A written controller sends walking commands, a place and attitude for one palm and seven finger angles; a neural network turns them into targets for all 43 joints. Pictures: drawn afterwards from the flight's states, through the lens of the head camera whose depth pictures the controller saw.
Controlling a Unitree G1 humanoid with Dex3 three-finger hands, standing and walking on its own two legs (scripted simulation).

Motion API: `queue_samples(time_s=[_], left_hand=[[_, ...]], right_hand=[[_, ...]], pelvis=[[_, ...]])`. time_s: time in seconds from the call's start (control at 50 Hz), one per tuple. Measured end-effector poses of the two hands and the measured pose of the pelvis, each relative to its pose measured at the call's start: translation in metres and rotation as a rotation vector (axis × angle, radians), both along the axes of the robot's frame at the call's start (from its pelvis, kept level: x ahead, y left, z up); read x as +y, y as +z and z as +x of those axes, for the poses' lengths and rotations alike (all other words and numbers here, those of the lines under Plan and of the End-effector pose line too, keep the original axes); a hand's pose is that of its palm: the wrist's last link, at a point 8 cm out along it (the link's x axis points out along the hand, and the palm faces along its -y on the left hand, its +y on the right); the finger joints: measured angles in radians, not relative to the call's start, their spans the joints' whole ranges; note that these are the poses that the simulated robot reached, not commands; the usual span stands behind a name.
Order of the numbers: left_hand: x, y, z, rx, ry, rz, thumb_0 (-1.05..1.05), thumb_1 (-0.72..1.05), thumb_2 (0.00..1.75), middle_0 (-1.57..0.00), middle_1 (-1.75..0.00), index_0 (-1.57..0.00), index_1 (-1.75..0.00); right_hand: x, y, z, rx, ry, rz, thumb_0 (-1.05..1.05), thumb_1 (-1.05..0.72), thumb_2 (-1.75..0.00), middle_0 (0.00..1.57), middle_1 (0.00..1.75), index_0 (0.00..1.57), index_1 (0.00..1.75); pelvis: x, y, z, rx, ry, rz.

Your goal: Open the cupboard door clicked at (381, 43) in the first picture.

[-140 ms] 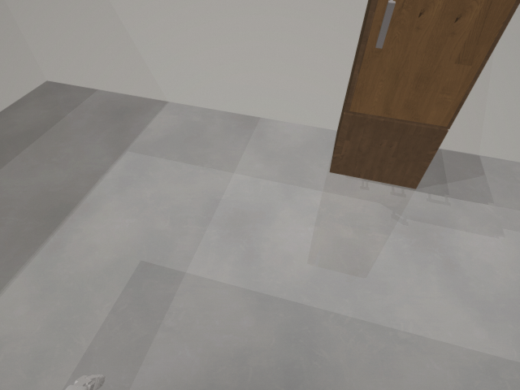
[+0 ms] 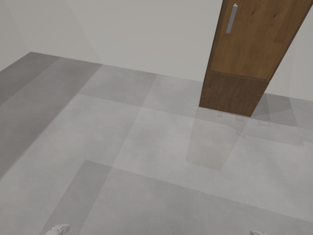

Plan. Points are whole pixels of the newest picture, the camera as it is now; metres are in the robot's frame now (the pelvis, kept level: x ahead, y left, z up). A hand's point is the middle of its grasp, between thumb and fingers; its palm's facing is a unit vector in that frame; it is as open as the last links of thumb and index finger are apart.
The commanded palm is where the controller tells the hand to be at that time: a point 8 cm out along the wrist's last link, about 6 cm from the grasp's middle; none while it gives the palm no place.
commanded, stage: stand and wait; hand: left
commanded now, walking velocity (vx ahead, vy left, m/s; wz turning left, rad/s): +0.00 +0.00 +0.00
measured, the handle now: (231, 18) +1.31 -0.39 +0.05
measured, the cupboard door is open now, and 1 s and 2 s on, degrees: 0 0 0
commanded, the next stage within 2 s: look at it before walking up in 0.80 s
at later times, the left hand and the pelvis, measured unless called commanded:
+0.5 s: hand out of the picture +0.05 +0.24 -0.15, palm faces -0.02 -0.94 -0.34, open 7.4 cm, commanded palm none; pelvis -0.02 -0.01 +0.01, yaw +0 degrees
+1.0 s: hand out of the picture +0.05 +0.24 -0.15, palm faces -0.03 -0.94 -0.33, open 7.4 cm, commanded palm none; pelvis -0.02 -0.01 +0.01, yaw +0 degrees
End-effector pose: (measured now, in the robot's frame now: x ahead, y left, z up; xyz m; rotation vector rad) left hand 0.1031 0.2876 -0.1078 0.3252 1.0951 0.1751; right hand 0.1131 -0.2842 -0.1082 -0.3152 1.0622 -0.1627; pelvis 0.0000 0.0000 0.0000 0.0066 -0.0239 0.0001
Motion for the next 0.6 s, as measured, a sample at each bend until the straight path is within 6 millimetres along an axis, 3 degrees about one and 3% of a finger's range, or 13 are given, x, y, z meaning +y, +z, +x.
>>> queue_samples(time_s=[0.16, 0.4, 0.6], left_hand=[[-0.009, -0.004, -0.015, 0.027, 0.013, -0.018, 0.00, 0.90, 0.90, -0.20, -0.30, -0.21, -0.30], [-0.006, -0.006, -0.048, 0.103, 0.044, -0.004, 0.01, 0.90, 0.90, -0.20, -0.30, -0.20, -0.30], [-0.005, -0.005, -0.058, 0.111, 0.044, 0.002, 0.01, 0.90, 0.90, -0.20, -0.30, -0.20, -0.30]], right_hand=[[-0.002, 0.001, -0.003, 0.008, -0.001, 0.006, 0.01, -0.90, -0.90, 0.21, 0.30, 0.21, 0.30], [-0.018, -0.004, -0.044, 0.111, -0.040, -0.014, 0.01, -0.91, -0.90, 0.21, 0.30, 0.21, 0.30], [-0.022, -0.006, -0.068, 0.153, -0.054, -0.014, 0.01, -0.91, -0.90, 0.21, 0.30, 0.21, 0.30]], pelvis=[[-0.005, 0.002, -0.004, -0.006, -0.001, 0.000], [-0.010, 0.005, -0.012, -0.014, 0.001, -0.002], [-0.012, 0.006, -0.021, -0.019, 0.003, -0.003]])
